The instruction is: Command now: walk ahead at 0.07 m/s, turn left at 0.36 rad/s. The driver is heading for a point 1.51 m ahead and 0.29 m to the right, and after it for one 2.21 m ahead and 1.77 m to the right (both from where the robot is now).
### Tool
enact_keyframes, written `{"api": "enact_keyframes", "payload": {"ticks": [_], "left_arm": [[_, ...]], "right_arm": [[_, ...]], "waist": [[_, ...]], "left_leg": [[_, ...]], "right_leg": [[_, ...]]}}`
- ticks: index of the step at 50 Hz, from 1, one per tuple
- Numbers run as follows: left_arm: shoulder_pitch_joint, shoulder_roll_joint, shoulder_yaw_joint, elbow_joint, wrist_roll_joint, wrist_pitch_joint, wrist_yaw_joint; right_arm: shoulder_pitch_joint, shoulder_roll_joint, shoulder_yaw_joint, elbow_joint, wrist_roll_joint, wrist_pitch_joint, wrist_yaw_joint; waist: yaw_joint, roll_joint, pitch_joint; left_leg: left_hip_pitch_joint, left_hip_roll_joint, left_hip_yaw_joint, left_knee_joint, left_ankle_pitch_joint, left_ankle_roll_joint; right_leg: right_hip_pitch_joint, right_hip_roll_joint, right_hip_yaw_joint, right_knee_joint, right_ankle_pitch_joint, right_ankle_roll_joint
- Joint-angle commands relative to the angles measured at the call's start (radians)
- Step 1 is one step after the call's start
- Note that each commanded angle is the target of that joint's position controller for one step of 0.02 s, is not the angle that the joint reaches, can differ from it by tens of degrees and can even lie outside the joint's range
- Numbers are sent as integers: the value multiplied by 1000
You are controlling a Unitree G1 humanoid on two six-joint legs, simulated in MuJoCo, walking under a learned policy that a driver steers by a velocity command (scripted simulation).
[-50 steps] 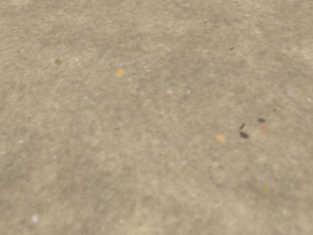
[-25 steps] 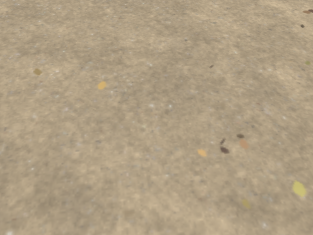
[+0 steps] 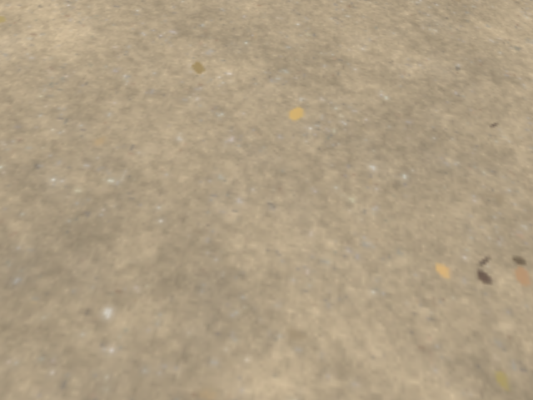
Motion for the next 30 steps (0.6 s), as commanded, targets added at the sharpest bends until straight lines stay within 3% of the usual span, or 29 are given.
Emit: {"api": "enact_keyframes", "payload": {"ticks": [1,3,4,6,12,22,24,25,26,27,28,29,30], "left_arm": [[-15,114,29,-67,4,-14,8],[-7,93,23,-58,-6,-25,-11],[1,84,19,-47,-12,-33,-19],[-31,76,12,-43,-17,-49,-26],[-62,56,-4,-44,-26,-69,-42],[-127,34,-26,-104,-30,-78,-76],[-110,47,-24,-117,-31,-77,-83],[-56,58,-15,-110,-28,-77,-84],[50,91,6,-82,-27,-76,-80],[224,159,41,-38,-35,-71,-70],[338,300,73,-35,-35,-66,-52],[349,262,50,-57,-31,-81,-58],[298,195,29,-60,-23,-89,-61]], "right_arm": [[22,-149,-40,-45,25,-33,-19],[40,-130,-26,-35,19,-38,-28],[48,-119,-21,-27,11,-44,-32],[67,-125,-22,-12,2,-61,-35],[116,-162,-38,42,5,-92,-28],[144,-182,-56,115,25,-95,-9],[135,-200,-61,120,33,-87,-9],[110,-210,-63,116,37,-82,-12],[105,-199,-58,114,35,-79,-16],[119,-160,-42,105,22,-82,-22],[130,-72,-7,37,-14,-99,-22],[108,-74,0,31,-4,-133,-15],[46,-156,-19,18,40,-154,0]], "waist": [[-21,147,-146],[-21,192,-123],[-22,196,-114],[-39,177,-78],[-71,149,-18],[-98,121,25],[-75,125,15],[-31,122,-16],[25,102,-83],[99,53,-189],[106,-207,-269],[110,-202,-372],[118,-118,-257]], "left_leg": [[249,261,-355,-295,109,175],[226,226,-361,-375,-150,165],[242,229,-352,-404,-173,162],[265,238,-324,-433,-138,156],[301,291,-261,-490,-100,165],[348,312,-52,-455,94,137],[345,315,-20,-398,198,117],[317,296,24,-313,363,94],[265,257,88,-147,557,61],[137,202,153,107,590,10],[-269,59,177,530,112,-84],[-457,-28,-50,704,-267,-89],[-556,42,-94,745,-192,-65]], "right_leg": [[-217,-21,64,93,106,-2],[-199,-8,41,59,234,-4],[-201,-9,34,16,271,-5],[-212,-18,35,-90,319,-14],[-235,-38,47,-270,372,-30],[-191,-35,-4,-406,360,-83],[-122,-11,-43,-430,327,-116],[-15,25,-80,-467,339,-137],[164,76,-112,-501,360,-159],[426,73,-49,-504,357,-200],[732,-202,468,-603,212,-359],[829,-306,844,-778,74,-447],[766,-290,713,-794,69,-405]]}}
Velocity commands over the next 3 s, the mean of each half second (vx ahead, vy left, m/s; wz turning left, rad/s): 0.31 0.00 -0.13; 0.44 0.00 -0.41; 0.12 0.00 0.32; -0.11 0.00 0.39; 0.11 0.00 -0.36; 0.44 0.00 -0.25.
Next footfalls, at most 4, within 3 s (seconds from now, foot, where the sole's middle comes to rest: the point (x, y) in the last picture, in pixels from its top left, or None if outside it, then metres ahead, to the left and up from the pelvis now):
0.54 right None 0.26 -0.19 -0.77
1.00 left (298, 327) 0.62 -0.10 -0.77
1.46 right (383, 353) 0.56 -0.31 -0.77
1.86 left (278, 374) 0.50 -0.04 -0.77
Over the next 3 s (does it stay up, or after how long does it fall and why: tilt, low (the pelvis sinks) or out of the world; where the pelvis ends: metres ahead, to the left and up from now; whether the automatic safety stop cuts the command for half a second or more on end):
stays up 0.67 -0.20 0.01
